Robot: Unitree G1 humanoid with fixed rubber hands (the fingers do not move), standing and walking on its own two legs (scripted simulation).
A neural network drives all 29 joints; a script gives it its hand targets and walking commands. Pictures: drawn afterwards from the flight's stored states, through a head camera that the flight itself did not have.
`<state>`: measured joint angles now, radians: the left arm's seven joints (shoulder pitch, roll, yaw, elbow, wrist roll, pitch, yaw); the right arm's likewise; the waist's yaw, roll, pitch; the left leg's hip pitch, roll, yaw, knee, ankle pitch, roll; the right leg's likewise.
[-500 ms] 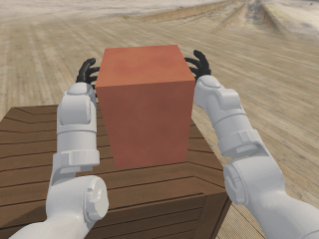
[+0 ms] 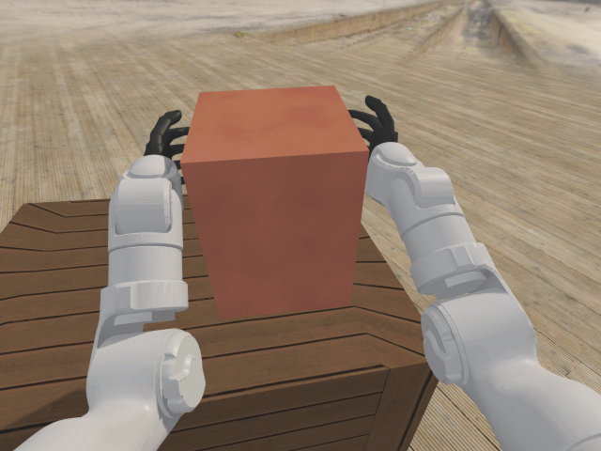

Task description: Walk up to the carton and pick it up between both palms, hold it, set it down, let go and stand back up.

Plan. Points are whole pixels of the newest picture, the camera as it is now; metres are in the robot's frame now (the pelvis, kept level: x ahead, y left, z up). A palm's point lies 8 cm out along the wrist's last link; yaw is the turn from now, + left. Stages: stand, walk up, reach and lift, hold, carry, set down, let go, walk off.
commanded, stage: hold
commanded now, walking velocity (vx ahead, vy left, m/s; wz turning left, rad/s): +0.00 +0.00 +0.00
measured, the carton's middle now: (277, 201) +0.36 +0.00 +0.22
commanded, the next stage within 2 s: none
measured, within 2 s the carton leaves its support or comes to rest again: neither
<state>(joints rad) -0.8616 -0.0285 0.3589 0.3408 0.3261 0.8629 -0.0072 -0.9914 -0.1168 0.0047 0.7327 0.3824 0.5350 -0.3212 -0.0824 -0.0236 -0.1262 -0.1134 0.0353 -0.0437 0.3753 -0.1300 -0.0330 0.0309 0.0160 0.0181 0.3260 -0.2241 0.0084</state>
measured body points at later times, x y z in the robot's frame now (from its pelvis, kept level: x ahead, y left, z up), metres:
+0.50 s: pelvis +0.00 +0.00 +0.00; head -0.10 +0.02 +0.44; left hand +0.37 +0.14 +0.28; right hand +0.37 -0.14 +0.29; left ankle +0.06 +0.14 -0.74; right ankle -0.02 -0.13 -0.74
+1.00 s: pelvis +0.00 +0.00 +0.00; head -0.10 +0.02 +0.44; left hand +0.37 +0.14 +0.28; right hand +0.37 -0.14 +0.29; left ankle +0.06 +0.14 -0.74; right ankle -0.02 -0.13 -0.74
